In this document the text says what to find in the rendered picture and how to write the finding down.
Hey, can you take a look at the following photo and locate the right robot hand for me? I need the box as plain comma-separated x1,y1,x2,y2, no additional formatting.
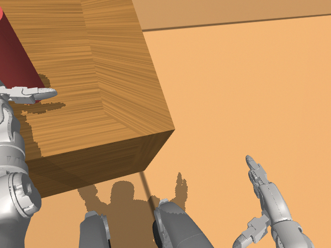
232,155,293,248

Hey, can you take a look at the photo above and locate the left robot arm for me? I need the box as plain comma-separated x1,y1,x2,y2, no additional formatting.
0,99,41,248

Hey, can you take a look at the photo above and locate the right robot foot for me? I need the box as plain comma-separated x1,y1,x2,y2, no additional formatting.
153,220,163,248

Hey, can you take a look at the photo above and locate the left robot hand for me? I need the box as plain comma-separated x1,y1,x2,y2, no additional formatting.
0,80,57,104

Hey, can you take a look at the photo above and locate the bottle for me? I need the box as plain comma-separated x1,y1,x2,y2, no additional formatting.
0,6,45,103

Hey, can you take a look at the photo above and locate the right robot arm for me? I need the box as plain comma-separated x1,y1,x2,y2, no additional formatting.
271,220,315,248

